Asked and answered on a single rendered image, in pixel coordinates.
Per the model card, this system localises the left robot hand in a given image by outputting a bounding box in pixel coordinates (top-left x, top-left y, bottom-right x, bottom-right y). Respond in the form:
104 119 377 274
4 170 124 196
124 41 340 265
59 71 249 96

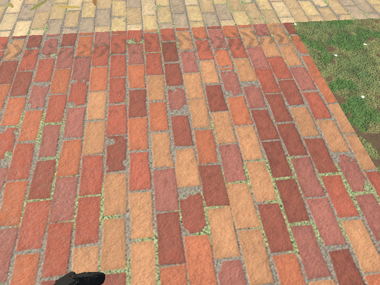
54 271 105 285

